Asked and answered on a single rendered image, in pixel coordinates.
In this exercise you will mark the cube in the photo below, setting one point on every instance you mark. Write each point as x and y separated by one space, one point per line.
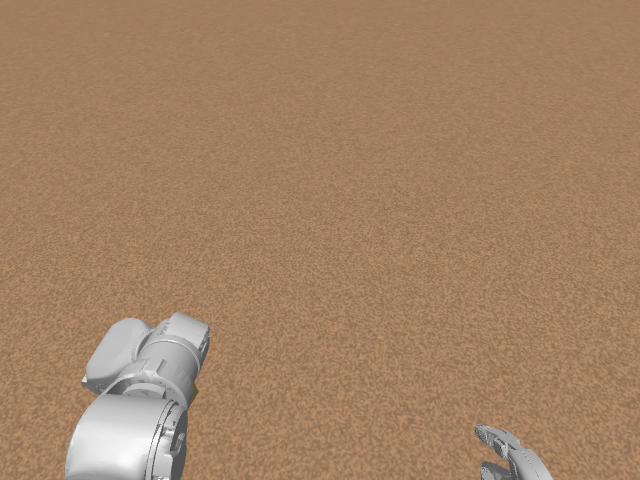
195 392

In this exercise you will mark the right robot hand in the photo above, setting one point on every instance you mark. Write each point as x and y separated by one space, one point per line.
524 463

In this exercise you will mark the left robot hand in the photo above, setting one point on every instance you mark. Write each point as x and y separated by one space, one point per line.
113 354

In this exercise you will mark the left robot arm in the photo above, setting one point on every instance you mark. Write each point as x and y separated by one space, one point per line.
136 429

